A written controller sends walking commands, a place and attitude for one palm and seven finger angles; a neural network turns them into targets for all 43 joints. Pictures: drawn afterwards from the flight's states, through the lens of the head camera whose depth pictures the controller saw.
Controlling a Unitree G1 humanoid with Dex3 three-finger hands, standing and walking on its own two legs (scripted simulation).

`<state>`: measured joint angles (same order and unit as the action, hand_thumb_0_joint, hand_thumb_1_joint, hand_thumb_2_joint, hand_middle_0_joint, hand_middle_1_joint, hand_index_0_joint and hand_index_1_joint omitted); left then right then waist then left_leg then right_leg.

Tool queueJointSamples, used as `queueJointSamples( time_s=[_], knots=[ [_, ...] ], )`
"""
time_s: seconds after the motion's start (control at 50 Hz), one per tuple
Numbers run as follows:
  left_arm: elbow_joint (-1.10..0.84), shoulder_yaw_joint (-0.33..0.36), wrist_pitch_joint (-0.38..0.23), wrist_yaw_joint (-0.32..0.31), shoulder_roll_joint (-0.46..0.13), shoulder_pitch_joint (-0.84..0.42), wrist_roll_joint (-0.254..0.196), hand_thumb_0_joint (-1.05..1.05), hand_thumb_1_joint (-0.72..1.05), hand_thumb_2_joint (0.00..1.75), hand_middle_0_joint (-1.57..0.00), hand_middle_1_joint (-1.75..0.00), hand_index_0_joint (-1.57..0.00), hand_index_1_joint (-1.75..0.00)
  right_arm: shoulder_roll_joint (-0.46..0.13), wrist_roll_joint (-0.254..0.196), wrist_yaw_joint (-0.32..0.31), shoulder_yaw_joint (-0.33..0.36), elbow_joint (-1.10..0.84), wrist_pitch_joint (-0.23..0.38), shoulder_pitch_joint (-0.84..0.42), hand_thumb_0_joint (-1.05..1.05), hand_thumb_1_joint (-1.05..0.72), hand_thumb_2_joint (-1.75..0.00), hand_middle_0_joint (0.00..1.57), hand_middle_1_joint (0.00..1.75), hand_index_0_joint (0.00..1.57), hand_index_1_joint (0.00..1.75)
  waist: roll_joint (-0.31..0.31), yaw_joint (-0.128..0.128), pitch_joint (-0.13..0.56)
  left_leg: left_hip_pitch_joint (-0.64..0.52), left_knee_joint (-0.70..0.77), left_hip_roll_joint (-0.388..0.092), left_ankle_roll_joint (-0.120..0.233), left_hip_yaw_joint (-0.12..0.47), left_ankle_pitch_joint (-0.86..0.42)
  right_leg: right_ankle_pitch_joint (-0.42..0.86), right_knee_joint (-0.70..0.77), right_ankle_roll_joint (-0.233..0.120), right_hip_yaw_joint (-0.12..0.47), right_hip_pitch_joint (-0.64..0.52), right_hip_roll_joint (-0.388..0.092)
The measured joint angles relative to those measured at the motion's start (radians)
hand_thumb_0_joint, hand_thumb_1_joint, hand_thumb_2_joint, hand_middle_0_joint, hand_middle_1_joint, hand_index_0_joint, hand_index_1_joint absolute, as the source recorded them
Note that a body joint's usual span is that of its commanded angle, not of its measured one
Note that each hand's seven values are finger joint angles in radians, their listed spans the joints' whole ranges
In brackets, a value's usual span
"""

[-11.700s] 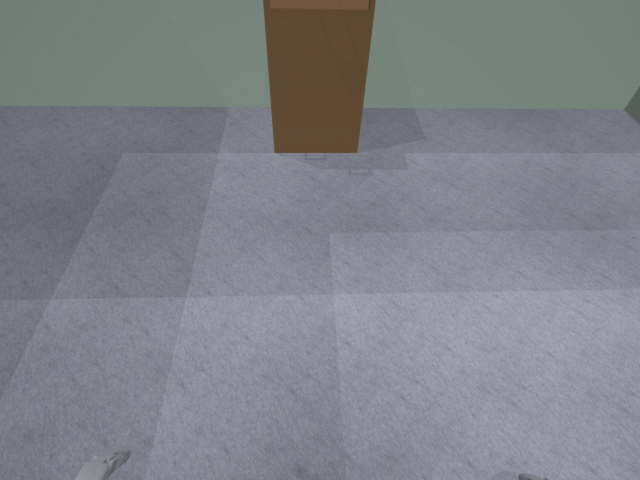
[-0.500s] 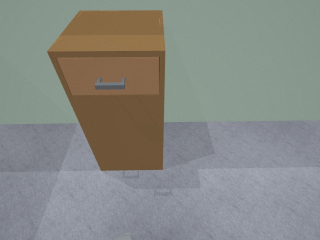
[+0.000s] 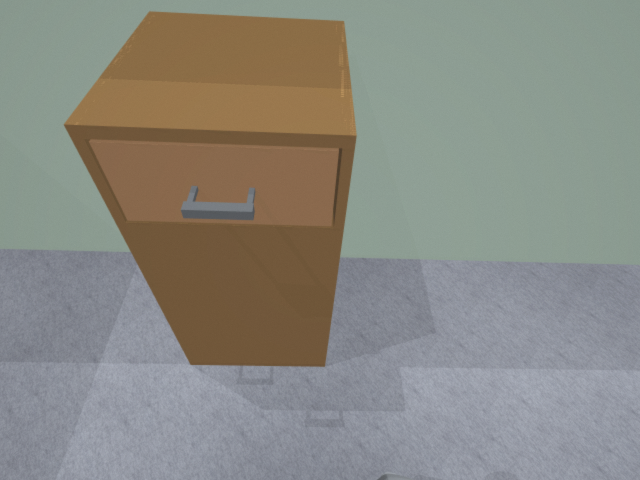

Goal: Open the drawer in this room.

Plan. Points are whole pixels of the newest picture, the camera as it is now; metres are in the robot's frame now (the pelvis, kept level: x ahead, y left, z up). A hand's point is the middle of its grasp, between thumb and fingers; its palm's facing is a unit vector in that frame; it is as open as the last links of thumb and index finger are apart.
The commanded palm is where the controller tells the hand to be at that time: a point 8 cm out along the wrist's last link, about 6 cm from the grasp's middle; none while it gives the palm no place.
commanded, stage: come to a stop and stand still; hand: left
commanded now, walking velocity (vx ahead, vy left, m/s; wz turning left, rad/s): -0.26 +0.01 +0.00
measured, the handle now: (220, 201) +0.53 +0.20 +0.01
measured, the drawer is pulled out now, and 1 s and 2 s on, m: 0.00 0.00 0.00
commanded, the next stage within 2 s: look again from close up in 1.38 s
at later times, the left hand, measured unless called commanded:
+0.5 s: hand out of the picture +0.05 +0.19 -0.17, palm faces +0.07 -0.97 -0.25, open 7.4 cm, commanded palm none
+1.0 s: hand out of the picture -0.06 +0.20 -0.17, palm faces +0.01 -0.98 -0.22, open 7.4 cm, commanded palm none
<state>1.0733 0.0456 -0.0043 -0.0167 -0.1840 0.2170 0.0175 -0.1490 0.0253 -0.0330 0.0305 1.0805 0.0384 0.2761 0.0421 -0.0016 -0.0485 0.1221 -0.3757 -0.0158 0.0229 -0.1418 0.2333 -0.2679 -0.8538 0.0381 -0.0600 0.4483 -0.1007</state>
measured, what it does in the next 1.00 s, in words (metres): steps on the spot: right foot, then left foot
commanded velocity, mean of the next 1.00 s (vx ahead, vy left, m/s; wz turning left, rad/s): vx -0.05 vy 0.05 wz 0.00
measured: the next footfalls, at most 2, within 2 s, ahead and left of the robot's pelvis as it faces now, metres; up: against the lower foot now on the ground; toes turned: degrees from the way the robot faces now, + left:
right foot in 0.08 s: +0.11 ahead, -0.14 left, +0.00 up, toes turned -6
left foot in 0.54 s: -0.02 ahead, +0.14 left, +0.00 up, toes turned +3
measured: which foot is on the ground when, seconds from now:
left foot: down 0.00-0.12, up 0.14-0.52, down 0.54-1.00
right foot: up 0.00-0.06, down 0.08-0.56, up 0.58-0.84, down 0.86-1.00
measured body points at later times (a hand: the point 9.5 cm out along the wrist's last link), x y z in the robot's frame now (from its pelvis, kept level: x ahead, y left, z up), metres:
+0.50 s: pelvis -0.02 +0.00 -0.01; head +0.01 -0.01 +0.44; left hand +0.05 +0.24 -0.16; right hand +0.05 -0.26 -0.16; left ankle -0.06 +0.14 -0.72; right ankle +0.07 -0.14 -0.74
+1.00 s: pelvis -0.06 +0.03 +0.00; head -0.04 +0.01 +0.45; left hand -0.06 +0.25 -0.15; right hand -0.06 -0.19 -0.17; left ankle -0.06 +0.13 -0.74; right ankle -0.10 -0.08 -0.74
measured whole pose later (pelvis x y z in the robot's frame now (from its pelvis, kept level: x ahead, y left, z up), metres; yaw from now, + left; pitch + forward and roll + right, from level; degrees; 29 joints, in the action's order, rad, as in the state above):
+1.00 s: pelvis -0.06 +0.03 +0.00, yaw +0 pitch -1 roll +1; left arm 1.14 -0.01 0.00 -0.04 -0.13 0.27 0.00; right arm -0.16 0.01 -0.03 0.01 1.12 -0.01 0.25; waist -0.03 -0.01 -0.05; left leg 0.16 -0.40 0.02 0.03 -0.07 0.22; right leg -0.29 -0.43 -0.01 -0.04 0.13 -0.02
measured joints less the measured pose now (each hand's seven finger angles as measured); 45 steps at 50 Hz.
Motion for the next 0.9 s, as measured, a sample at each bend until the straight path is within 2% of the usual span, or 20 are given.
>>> queueJointSamples(
  time_s=[0.04, 0.08, 0.1, 0.14, 0.18, 0.22, 0.26, 0.32, 0.42, 0.48, 0.52, 0.54, 0.58, 0.62, 0.68, 0.72, 0.78, 0.84, 0.86, 0.9],
  knots=[
    [-0.014, -0.004, 0.003, -0.004, -0.005, -0.028, -0.003, 0.00, 0.92, 0.90, -0.20, -0.30, -0.19, -0.30, 0.009, 0.002, 0.000, -0.003, 0.018, -0.015, 0.015, -0.01, -0.94, -0.90, 0.20, 0.30, 0.20, 0.30, -0.003, -0.009, -0.007, -0.008, -0.024, -0.004, -0.013, 0.005, 0.025, 0.008, 0.119, -0.001, -0.004, -0.046, 0.008],
    [-0.027, -0.007, 0.001, -0.005, -0.009, -0.043, -0.003, 0.00, 0.92, 0.90, -0.20, -0.30, -0.19, -0.30, 0.017, -0.001, 0.000, -0.002, 0.031, -0.030, 0.026, 0.00, -0.93, -0.90, 0.20, 0.30, 0.20, 0.30, -0.004, -0.013, -0.011, -0.008, -0.069, -0.007, -0.030, 0.002, 0.063, 0.085, 0.251, -0.002, -0.010, -0.105, 0.013],
    [-0.031, -0.009, -0.003, -0.006, -0.009, -0.048, -0.001, 0.00, 0.92, 0.90, -0.20, -0.30, -0.19, -0.30, 0.019, -0.003, 0.002, 0.001, 0.036, -0.037, 0.029, 0.00, -0.93, -0.90, 0.20, 0.30, 0.20, 0.30, -0.009, -0.012, -0.012, 0.001, -0.103, -0.013, -0.040, -0.001, 0.087, 0.081, 0.283, -0.018, -0.012, -0.125, 0.018],
    [-0.034, -0.015, -0.006, -0.008, 0.005, -0.066, 0.002, 0.00, 0.92, 0.90, -0.20, -0.30, -0.19, -0.30, 0.010, -0.011, 0.006, 0.011, 0.034, -0.053, 0.018, 0.00, -0.92, -0.90, 0.20, 0.30, 0.20, 0.30, -0.047, -0.027, -0.027, 0.039, -0.191, -0.034, -0.046, 0.022, 0.147, 0.035, 0.264, -0.050, -0.026, -0.121, 0.037],
    [-0.044, -0.021, -0.006, -0.008, 0.019, -0.089, 0.002, 0.00, 0.91, 0.90, -0.20, -0.30, -0.19, -0.30, 0.001, -0.016, 0.005, 0.020, 0.024, -0.072, 0.002, 0.01, -0.92, -0.90, 0.20, 0.30, 0.20, 0.30, -0.067, -0.040, -0.047, 0.107, -0.351, -0.021, -0.048, 0.060, 0.267, 0.023, 0.258, -0.067, -0.042, -0.120, 0.034],
    [-0.058, -0.022, -0.003, -0.014, 0.033, -0.108, 0.001, 0.00, 0.91, 0.90, -0.20, -0.30, -0.19, -0.30, -0.010, -0.017, 0.005, 0.027, 0.017, -0.089, -0.020, 0.01, -0.92, -0.90, 0.20, 0.30, 0.20, 0.30, -0.074, -0.032, -0.065, 0.177, -0.526, 0.003, -0.051, 0.091, 0.313, 0.038, 0.274, -0.071, -0.044, -0.121, 0.026],
    [-0.071, -0.021, 0.004, -0.019, 0.045, -0.122, 0.001, 0.00, 0.91, 0.90, -0.20, -0.30, -0.20, -0.30, -0.025, -0.016, 0.008, 0.033, 0.006, -0.101, -0.041, 0.01, -0.92, -0.90, 0.20, 0.30, 0.20, 0.30, -0.079, -0.023, -0.077, 0.233, -0.650, 0.018, -0.057, 0.112, 0.301, 0.058, 0.297, -0.072, -0.045, -0.121, 0.020],
    [-0.084, -0.017, 0.013, -0.022, 0.052, -0.126, 0.002, 0.00, 0.91, 0.90, -0.20, -0.30, -0.20, -0.30, -0.048, -0.013, 0.016, 0.041, -0.015, -0.113, -0.072, 0.01, -0.92, -0.90, 0.20, 0.30, 0.19, 0.30, -0.081, -0.010, -0.080, 0.272, -0.708, 0.023, -0.070, 0.130, 0.257, 0.090, 0.330, -0.065, -0.044, -0.117, 0.011],
    [-0.091, -0.007, 0.023, -0.019, 0.031, -0.104, 0.014, 0.00, 0.90, 0.90, -0.20, -0.30, -0.20, -0.30, -0.069, -0.010, 0.027, 0.042, -0.048, -0.107, -0.110, 0.01, -0.92, -0.90, 0.20, 0.30, 0.19, 0.30, -0.058, 0.013, -0.062, 0.228, -0.560, 0.006, -0.073, 0.135, 0.229, 0.136, 0.366, -0.051, -0.033, -0.101, 0.000],
    [-0.086, 0.001, 0.030, -0.014, 0.008, -0.081, 0.018, 0.00, 0.90, 0.90, -0.20, -0.30, -0.20, -0.30, -0.072, -0.011, 0.030, 0.037, -0.064, -0.093, -0.119, 0.01, -0.92, -0.90, 0.20, 0.30, 0.19, 0.30, -0.039, 0.026, -0.043, 0.163, -0.403, -0.003, -0.063, 0.127, 0.214, 0.159, 0.373, -0.038, -0.028, -0.088, 0.000],
    [-0.078, 0.006, 0.038, -0.012, -0.010, -0.062, 0.016, 0.00, 0.90, 0.90, -0.20, -0.30, -0.20, -0.30, -0.071, -0.012, 0.030, 0.031, -0.074, -0.078, -0.114, 0.01, -0.92, -0.90, 0.20, 0.30, 0.19, 0.30, -0.027, 0.029, -0.027, 0.097, -0.251, -0.005, -0.055, 0.115, 0.151, 0.166, 0.359, -0.024, -0.025, -0.072, 0.002],
    [-0.074, 0.007, 0.044, -0.012, -0.017, -0.051, 0.012, 0.00, 0.90, 0.90, -0.20, -0.30, -0.20, -0.30, -0.071, -0.012, 0.029, 0.028, -0.079, -0.069, -0.105, 0.01, -0.92, -0.90, 0.20, 0.30, 0.19, 0.30, -0.027, 0.027, -0.015, 0.066, -0.174, -0.008, -0.049, 0.115, 0.126, 0.161, 0.338, -0.017, -0.027, -0.057, 0.005],
    [-0.056, 0.014, 0.061, -0.012, -0.041, -0.036, 0.003, 0.00, 0.90, 0.90, -0.20, -0.30, -0.20, -0.30, -0.046, -0.004, 0.026, 0.022, -0.075, -0.066, -0.092, 0.01, -0.92, -0.90, 0.20, 0.30, 0.19, 0.30, 0.011, 0.028, -0.009, 0.063, -0.175, 0.010, -0.028, 0.104, 0.113, 0.025, 0.264, -0.013, 0.011, -0.033, 0.006],
    [-0.039, 0.017, 0.076, -0.010, -0.052, -0.013, 0.003, 0.00, 0.91, 0.90, -0.20, -0.30, -0.20, -0.30, -0.027, 0.002, 0.022, 0.007, -0.070, -0.071, -0.065, 0.01, -0.92, -0.90, 0.20, 0.30, 0.19, 0.30, 0.020, 0.024, 0.014, 0.055, -0.147, 0.011, -0.013, 0.106, 0.092, -0.070, 0.157, -0.016, 0.043, -0.014, 0.034],
    [-0.023, 0.016, 0.074, -0.004, -0.054, 0.019, 0.005, 0.00, 0.91, 0.90, -0.20, -0.30, -0.19, -0.30, -0.008, 0.002, 0.015, -0.010, -0.051, -0.076, -0.038, 0.01, -0.91, -0.90, 0.20, 0.30, 0.19, 0.30, 0.011, 0.030, 0.038, 0.042, -0.079, 0.011, -0.001, 0.112, 0.046, -0.086, -0.004, -0.015, 0.064, -0.011, 0.066],
    [-0.013, 0.010, 0.063, -0.003, -0.050, 0.041, 0.004, 0.00, 0.91, 0.90, -0.20, -0.30, -0.19, -0.30, 0.001, -0.001, 0.011, -0.017, -0.038, -0.074, -0.034, 0.01, -0.91, -0.90, 0.20, 0.30, 0.20, 0.30, 0.008, 0.038, 0.039, 0.039, -0.046, 0.019, 0.006, 0.104, 0.025, -0.088, -0.033, -0.009, 0.065, -0.039, 0.069],
    [0.011, -0.005, 0.054, -0.005, -0.037, 0.066, 0.000, 0.00, 0.91, 0.90, -0.20, -0.30, -0.19, -0.30, 0.002, -0.003, 0.000, -0.017, -0.026, -0.062, -0.038, 0.01, -0.93, -0.90, 0.21, 0.30, 0.20, 0.30, 0.006, 0.037, 0.028, 0.041, -0.019, 0.038, 0.015, 0.087, 0.005, -0.120, 0.056, 0.000, 0.053, -0.120, 0.061],
    [0.037, -0.022, 0.046, -0.009, -0.016, 0.071, -0.008, 0.00, 0.91, 0.90, -0.20, -0.30, -0.19, -0.30, -0.001, -0.007, -0.002, -0.015, -0.015, -0.045, -0.039, 0.01, -0.93, -0.90, 0.21, 0.30, 0.20, 0.30, -0.003, 0.023, 0.013, 0.054, -0.020, 0.055, 0.019, 0.074, -0.001, -0.099, 0.249, 0.002, 0.040, -0.225, 0.057],
    [0.043, -0.027, 0.039, -0.010, -0.010, 0.071, -0.009, 0.00, 0.91, 0.90, -0.20, -0.30, -0.19, -0.30, -0.001, -0.011, -0.002, -0.016, -0.010, -0.041, -0.036, 0.01, -0.93, -0.90, 0.21, 0.30, 0.20, 0.30, -0.004, 0.020, 0.010, 0.062, -0.029, 0.063, 0.017, 0.069, 0.002, -0.046, 0.329, -0.002, 0.038, -0.262, 0.054],
    [0.062, -0.037, 0.025, -0.016, 0.018, 0.063, -0.010, 0.00, 0.91, 0.90, -0.20, -0.30, -0.19, -0.30, -0.014, -0.019, -0.003, -0.012, 0.008, -0.040, -0.039, 0.01, -0.93, -0.90, 0.21, 0.30, 0.20, 0.30, -0.041, 0.014, 0.000, 0.070, -0.053, 0.050, 0.012, 0.068, 0.012, -0.050, 0.398, -0.036, 0.033, -0.297, 0.068]
  ],
)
